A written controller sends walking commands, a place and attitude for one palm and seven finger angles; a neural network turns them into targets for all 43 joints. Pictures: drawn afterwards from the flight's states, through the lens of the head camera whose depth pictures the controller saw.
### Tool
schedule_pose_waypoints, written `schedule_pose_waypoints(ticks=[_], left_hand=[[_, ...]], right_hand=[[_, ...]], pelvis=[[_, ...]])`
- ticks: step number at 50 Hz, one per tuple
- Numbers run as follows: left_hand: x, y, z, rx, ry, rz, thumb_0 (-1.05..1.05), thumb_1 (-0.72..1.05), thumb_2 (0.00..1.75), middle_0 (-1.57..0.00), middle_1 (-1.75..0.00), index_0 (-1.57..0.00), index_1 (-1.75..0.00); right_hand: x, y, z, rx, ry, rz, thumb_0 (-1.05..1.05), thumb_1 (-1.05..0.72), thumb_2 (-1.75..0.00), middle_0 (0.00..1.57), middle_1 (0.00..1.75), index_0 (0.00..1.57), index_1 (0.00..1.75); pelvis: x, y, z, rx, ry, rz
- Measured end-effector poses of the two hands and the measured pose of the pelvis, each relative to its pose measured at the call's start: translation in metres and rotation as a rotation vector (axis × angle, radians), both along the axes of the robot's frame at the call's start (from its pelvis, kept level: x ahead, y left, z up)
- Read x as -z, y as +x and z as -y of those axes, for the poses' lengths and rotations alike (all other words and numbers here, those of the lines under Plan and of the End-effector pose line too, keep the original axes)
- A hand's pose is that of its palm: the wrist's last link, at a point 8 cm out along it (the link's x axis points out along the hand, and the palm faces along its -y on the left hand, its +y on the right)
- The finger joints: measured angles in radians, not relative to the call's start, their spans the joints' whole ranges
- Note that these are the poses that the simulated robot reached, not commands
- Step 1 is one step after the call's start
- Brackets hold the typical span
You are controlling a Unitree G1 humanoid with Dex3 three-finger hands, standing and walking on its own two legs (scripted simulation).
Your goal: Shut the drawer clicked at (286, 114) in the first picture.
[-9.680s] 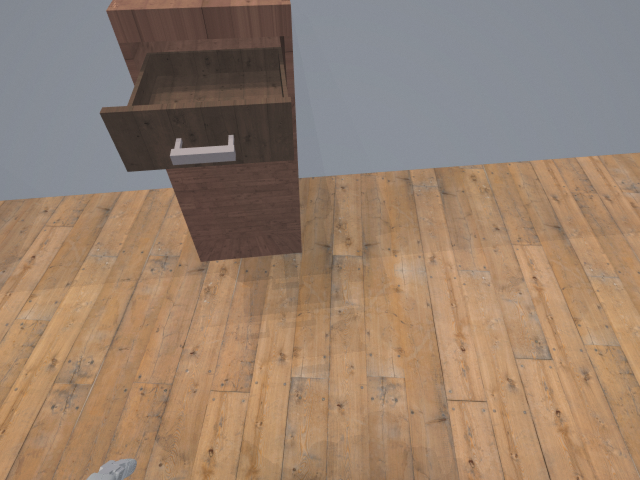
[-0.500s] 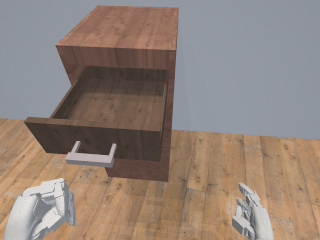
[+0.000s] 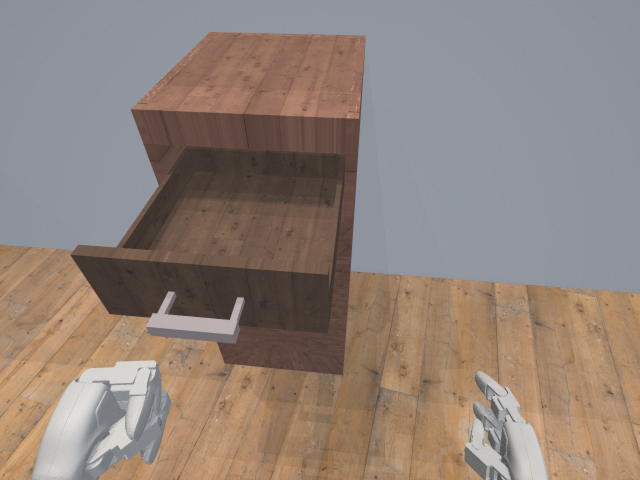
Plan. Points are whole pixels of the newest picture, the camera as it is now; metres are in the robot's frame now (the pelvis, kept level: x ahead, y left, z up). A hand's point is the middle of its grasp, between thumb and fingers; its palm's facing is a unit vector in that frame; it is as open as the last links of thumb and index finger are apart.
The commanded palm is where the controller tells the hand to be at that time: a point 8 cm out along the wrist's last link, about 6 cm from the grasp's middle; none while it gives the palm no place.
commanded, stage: raise the hand and make a fist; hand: left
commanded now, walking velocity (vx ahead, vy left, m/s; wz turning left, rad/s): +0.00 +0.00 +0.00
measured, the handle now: (199, 314) +0.32 +0.21 +0.03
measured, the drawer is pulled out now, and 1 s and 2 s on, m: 0.29 0.29 0.28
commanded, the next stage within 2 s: bring the fist close to the handle in 0.16 s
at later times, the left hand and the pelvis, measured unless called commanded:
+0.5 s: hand (161, 417) +0.16 +0.18 +0.10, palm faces +0.07 -0.99 -0.08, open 3.3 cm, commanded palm +0.12 +0.23 +0.10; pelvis +0.00 -0.01 +0.00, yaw +1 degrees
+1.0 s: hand (197, 404) +0.19 +0.16 +0.05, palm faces +0.01 -1.00 -0.06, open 3.3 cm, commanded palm +0.17 +0.22 +0.05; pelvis -0.01 -0.01 -0.02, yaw +0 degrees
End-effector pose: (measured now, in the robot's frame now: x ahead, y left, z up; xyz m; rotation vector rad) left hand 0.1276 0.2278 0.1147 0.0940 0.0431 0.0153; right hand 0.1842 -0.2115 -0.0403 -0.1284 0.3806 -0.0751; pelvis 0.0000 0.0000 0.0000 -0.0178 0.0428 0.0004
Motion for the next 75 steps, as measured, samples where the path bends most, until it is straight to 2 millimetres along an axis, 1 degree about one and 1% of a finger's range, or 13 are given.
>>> schedule_pose_waypoints(ticks=[6, 10, 16, 24, 32, 40, 48, 55, 65, 69, 72, 75], left_hand=[[-0.012, -0.003, -0.008, -0.049, 0.03, 0.061, 0.02, 0.9, 0.9, -1.4, -1.6, -1.4, -1.6], [-0.012, -0.003, -0.008, -0.061, 0.015, 0.07, 0.01, 0.9, 0.9, -1.4, -1.6, -1.4, -1.6], [-0.004, -0.001, 0.004, -0.013, 0.005, 0.02, 0.01, 0.9, 0.9, -1.4, -1.6, -1.4, -1.6], [0.011, 0.004, -0.002, -0.061, -0.008, 0.019, 0.01, 0.9, 0.9, -1.4, -1.6, -1.4, -1.6], [0.025, 0.022, 0.007, -0.007, -0.011, 0.014, 0.01, 0.9, 0.9, -1.4, -1.6, -1.4, -1.6], [0.039, 0.033, 0.001, -0.029, -0.02, -0.002, 0.01, 0.9, 0.9, -1.4, -1.6, -1.4, -1.6], [0.055, 0.039, 0.009, -0.003, -0.03, -0.001, 0.01, 0.9, 0.9, -1.4, -1.6, -1.4, -1.6], [0.069, 0.055, 0.016, 0.013, -0.03, 0.015, 0.01, 0.9, 0.9, -1.4, -1.6, -1.4, -1.6], [0.092, 0.077, 0.006, 0.001, -0.026, -0.002, 0.01, 0.9, 0.9, -1.4, -1.6, -1.4, -1.6], [0.09, 0.082, 0.007, 0.016, -0.033, 0.009, 0.02, 0.9, 0.9, -1.4, -1.6, -1.4, -1.6], [0.084, 0.082, 0.008, 0.023, -0.033, 0.022, 0.02, 0.91, 0.9, -1.4, -1.6, -1.4, -1.6], [0.082, 0.081, 0.008, 0.017, -0.031, 0.018, 0.01, 0.9, 0.9, -1.4, -1.6, -1.4, -1.6]], right_hand=[[0.0, 0.0, 0.005, -0.006, -0.01, -0.003, 0.02, -0.9, -0.9, 0.2, 0.3, 0.2, 0.3], [0.003, 0.001, 0.005, -0.014, -0.007, -0.007, 0.02, -0.9, -0.9, 0.2, 0.3, 0.2, 0.3], [0.003, 0.003, 0.006, -0.01, -0.001, -0.002, 0.02, -0.9, -0.9, 0.2, 0.3, 0.2, 0.3], [0.009, 0.0, 0.011, -0.016, -0.022, -0.036, 0.02, -0.9, -0.9, 0.2, 0.3, 0.2, 0.3], [0.022, -0.012, 0.021, 0.004, -0.042, -0.105, 0.02, -0.9, -0.9, 0.2, 0.3, 0.2, 0.3], [0.034, -0.024, 0.029, 0.044, -0.051, -0.178, 0.02, -0.9, -0.9, 0.2, 0.3, 0.2, 0.3], [0.044, -0.025, 0.028, 0.04, -0.062, -0.209, 0.02, -0.9, -0.9, 0.2, 0.3, 0.2, 0.3], [0.055, -0.025, 0.024, 0.028, -0.061, -0.235, 0.02, -0.9, -0.9, 0.2, 0.3, 0.2, 0.3], [0.072, -0.032, 0.028, 0.032, -0.071, -0.304, 0.01, -0.9, -0.9, 0.2, 0.3, 0.2, 0.3], [0.074, -0.035, 0.031, 0.049, -0.073, -0.322, 0.02, -0.9, -0.9, 0.2, 0.3, 0.2, 0.3], [0.072, -0.036, 0.033, 0.065, -0.067, -0.325, 0.02, -0.9, -0.9, 0.2, 0.3, 0.2, 0.3], [0.071, -0.036, 0.034, 0.072, -0.063, -0.324, 0.02, -0.9, -0.9, 0.2, 0.3, 0.2, 0.3]], pelvis=[[0.0, 0.0, 0.003, -0.003, -0.001, 0.003], [0.0, 0.0, 0.003, -0.006, -0.002, 0.002], [-0.001, 0.001, 0.005, -0.004, 0.003, -0.003], [0.002, -0.003, 0.009, -0.011, 0.003, -0.014], [0.005, -0.004, 0.01, -0.01, 0.005, -0.044], [0.009, -0.002, 0.009, -0.005, 0.007, -0.075], [0.017, -0.004, 0.006, -0.007, 0.006, -0.107], [0.026, -0.007, 0.005, -0.005, 0.008, -0.139], [0.036, -0.008, 0.007, -0.003, 0.005, -0.181], [0.037, -0.007, 0.007, 0.001, 0.004, -0.188], [0.035, -0.004, 0.006, 0.003, 0.004, -0.187], [0.034, -0.003, 0.006, 0.003, 0.005, -0.185]])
